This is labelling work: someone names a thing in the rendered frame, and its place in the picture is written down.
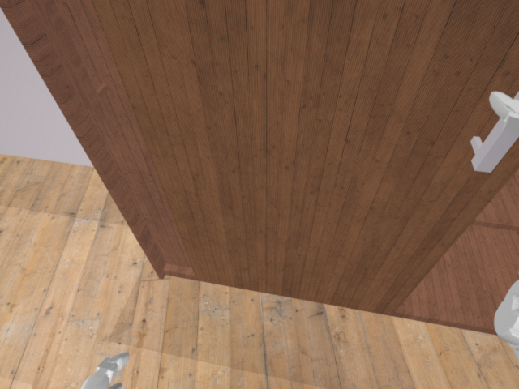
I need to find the wardrobe door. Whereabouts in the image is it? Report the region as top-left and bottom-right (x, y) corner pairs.
(89, 0), (519, 316)
(54, 0), (192, 268)

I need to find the right robot upper arm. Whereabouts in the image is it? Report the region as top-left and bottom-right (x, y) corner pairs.
(494, 280), (519, 363)

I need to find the robot right hand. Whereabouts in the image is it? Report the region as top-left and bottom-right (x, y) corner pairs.
(489, 92), (519, 135)

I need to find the handle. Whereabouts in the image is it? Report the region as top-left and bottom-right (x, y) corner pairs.
(470, 92), (519, 173)
(29, 0), (102, 110)

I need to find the robot left hand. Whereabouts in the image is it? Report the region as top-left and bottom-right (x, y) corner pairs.
(80, 352), (130, 389)

